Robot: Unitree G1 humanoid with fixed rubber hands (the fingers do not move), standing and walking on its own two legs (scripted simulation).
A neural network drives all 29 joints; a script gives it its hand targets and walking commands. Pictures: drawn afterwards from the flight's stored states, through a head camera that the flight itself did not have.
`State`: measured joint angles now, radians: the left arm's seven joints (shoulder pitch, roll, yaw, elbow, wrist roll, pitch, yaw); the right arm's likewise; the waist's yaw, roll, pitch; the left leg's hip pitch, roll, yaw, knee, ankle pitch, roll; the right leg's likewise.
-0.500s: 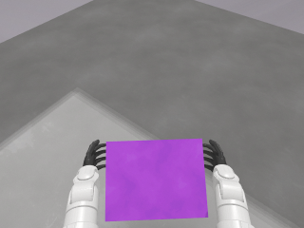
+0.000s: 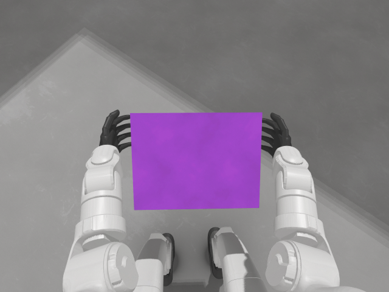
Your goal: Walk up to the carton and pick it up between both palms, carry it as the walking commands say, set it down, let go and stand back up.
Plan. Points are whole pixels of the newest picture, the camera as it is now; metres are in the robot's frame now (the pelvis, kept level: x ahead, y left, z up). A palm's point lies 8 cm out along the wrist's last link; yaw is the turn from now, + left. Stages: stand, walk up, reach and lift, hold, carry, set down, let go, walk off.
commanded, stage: set down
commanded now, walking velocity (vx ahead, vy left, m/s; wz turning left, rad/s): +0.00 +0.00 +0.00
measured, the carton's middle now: (195, 154) +0.40 -0.02 -0.15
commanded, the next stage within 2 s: none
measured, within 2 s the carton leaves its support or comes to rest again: neither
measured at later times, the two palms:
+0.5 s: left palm (127, 146) +0.43 +0.15 -0.14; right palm (267, 145) +0.42 -0.21 -0.14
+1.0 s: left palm (134, 151) +0.45 +0.15 -0.23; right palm (255, 148) +0.44 -0.21 -0.24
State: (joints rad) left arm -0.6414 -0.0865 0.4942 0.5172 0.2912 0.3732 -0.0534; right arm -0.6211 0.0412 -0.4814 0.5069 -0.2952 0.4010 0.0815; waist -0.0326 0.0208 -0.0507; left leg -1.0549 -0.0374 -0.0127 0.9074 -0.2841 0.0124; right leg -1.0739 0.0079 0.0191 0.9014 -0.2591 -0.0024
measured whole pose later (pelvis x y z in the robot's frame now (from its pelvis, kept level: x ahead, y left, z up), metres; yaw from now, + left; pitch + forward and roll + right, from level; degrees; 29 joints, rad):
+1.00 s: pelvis -0.02 -0.01 -0.15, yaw +1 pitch +47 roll +1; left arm -0.88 -0.01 0.47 0.59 0.16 0.34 0.06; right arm -0.90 -0.09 -0.40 0.64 -0.17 0.38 -0.05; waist -0.01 0.03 -0.23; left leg -1.88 -0.04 -0.02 1.52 -0.46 -0.01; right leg -1.90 0.02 0.00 1.51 -0.43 -0.02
